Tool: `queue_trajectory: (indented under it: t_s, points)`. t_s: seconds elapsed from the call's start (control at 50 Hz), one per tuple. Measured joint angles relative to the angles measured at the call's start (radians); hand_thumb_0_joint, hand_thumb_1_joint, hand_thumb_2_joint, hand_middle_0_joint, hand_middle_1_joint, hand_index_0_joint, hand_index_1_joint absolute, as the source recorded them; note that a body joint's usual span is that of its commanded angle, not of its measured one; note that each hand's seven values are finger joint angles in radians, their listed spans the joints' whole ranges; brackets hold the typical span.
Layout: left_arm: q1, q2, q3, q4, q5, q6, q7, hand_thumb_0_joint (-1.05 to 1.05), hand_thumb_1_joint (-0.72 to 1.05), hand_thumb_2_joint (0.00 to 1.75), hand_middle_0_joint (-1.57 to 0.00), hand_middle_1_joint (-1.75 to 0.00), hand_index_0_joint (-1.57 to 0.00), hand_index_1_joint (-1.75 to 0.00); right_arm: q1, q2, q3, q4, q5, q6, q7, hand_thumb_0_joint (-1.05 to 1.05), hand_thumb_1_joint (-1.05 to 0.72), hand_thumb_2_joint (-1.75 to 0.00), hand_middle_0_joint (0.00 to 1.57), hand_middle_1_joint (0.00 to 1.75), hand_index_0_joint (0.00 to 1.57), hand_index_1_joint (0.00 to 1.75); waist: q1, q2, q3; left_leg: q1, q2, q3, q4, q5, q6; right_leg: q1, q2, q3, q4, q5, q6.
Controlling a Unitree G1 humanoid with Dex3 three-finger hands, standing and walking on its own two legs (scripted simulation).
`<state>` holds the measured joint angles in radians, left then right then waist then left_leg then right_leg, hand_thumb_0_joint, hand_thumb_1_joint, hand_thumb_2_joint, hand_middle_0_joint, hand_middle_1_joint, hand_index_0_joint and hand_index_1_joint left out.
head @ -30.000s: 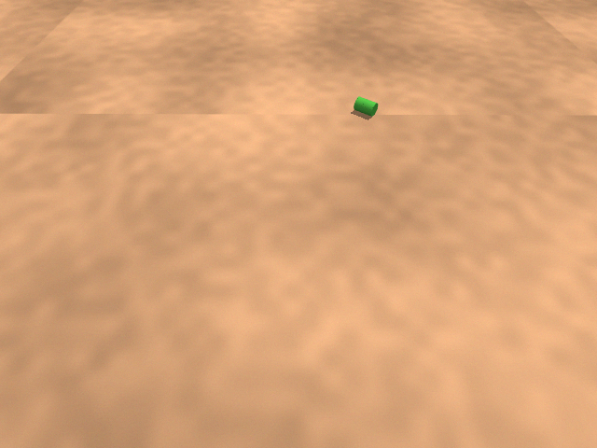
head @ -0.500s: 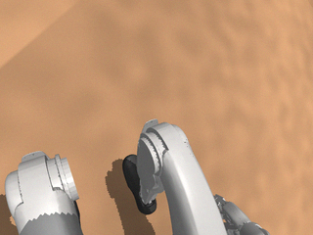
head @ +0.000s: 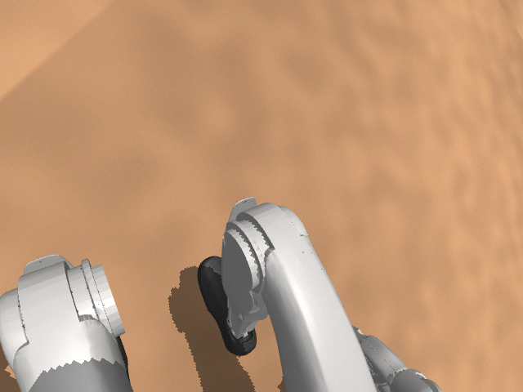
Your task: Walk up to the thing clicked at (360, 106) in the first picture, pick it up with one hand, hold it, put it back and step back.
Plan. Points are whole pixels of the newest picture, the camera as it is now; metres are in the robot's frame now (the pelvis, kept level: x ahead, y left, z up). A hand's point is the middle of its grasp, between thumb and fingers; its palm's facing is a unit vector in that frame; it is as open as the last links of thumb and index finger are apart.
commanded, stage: open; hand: left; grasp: from above
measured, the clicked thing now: out of the picture +0.44 +0.36 -0.27
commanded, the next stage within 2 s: withdraw in 0.86 s
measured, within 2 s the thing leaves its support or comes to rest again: rests again in 0.16 s
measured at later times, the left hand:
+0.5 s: hand out of the picture +0.44 +0.34 -0.23, palm faces -0.46 -0.12 -0.88, open 12.4 cm
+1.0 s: hand out of the picture +0.44 +0.35 -0.23, palm faces -0.46 -0.13 -0.88, open 13.6 cm
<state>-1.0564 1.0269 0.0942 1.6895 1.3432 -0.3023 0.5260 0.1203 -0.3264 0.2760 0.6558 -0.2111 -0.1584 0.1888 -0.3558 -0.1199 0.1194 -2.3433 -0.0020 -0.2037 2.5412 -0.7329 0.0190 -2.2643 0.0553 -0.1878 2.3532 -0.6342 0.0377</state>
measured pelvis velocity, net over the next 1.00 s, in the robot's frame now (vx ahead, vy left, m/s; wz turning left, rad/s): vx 0.00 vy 0.00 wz -0.01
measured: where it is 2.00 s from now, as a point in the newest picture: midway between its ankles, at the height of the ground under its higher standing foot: (178, 355)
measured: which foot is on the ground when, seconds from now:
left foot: down 0.00-1.00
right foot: down 0.00-1.00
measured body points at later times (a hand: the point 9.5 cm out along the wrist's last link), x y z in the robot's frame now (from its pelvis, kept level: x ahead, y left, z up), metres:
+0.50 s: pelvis +0.00 +0.00 +0.00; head +0.26 +0.13 +0.34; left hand +0.46 +0.35 -0.18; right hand +0.06 -0.26 -0.06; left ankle +0.06 +0.12 -0.27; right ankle +0.12 -0.11 -0.27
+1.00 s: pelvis +0.00 +0.00 +0.00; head +0.26 +0.13 +0.34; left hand +0.46 +0.35 -0.18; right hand +0.07 -0.26 -0.05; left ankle +0.06 +0.12 -0.27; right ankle +0.12 -0.11 -0.27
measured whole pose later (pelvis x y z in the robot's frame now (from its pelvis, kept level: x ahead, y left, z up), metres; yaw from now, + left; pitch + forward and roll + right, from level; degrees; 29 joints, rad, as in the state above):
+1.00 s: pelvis +0.00 +0.00 +0.00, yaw -1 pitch +29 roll -14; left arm -1.04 1.05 0.11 1.65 1.33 -0.30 0.51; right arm 0.11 -0.35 0.29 0.63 -0.22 -0.16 0.19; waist -0.36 -0.13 0.13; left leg -2.34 0.00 -0.22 2.54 -0.72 0.02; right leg -2.26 0.06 -0.20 2.34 -0.62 0.04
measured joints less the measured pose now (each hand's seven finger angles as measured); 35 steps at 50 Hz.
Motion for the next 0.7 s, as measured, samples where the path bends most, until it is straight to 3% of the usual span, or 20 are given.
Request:
queue_trajectory:
  t_s: [0.32, 0.7]
  points:
    - [-0.007, 0.008, -0.013, -0.006, -0.007, 0.010, 0.017, 0.00, -0.16, 0.67, -0.45, -0.67, -0.45, -0.67, 0.002, -0.009, 0.004, 0.002, -0.003, -0.007, 0.004, 0.00, -0.90, -0.90, 0.21, 0.31, 0.20, 0.30, -0.004, -0.005, -0.004, -0.004, 0.000, -0.007, 0.001, 0.007, 0.002, 0.001, 0.002, -0.006, -0.006, 0.008, 0.002]
    - [0.002, 0.006, -0.007, -0.031, -0.025, 0.014, -0.014, 0.00, -0.34, 0.87, -0.23, -0.88, -0.23, -0.88, -0.017, -0.011, 0.013, -0.020, 0.001, -0.002, 0.000, 0.00, -0.90, -0.90, 0.21, 0.31, 0.20, 0.30, -0.004, -0.001, 0.006, 0.004, 0.000, -0.009, -0.008, 0.005, -0.002, 0.006, 0.002, -0.007, -0.013, 0.007, -0.001]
